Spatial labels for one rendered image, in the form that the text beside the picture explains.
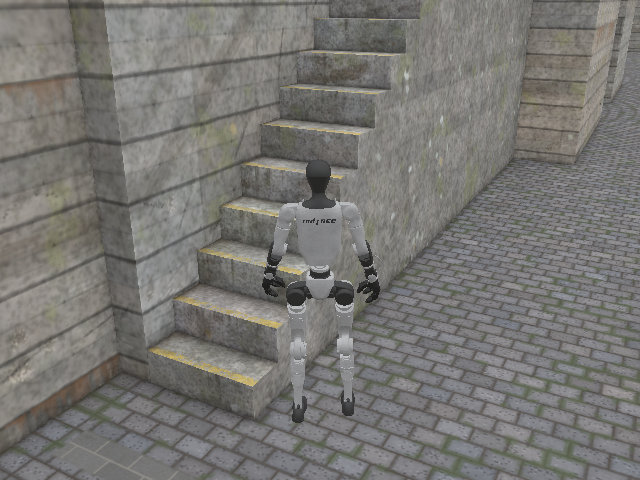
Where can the stairs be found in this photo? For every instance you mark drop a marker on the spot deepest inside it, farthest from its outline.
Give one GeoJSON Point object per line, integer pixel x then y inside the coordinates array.
{"type": "Point", "coordinates": [414, 104]}

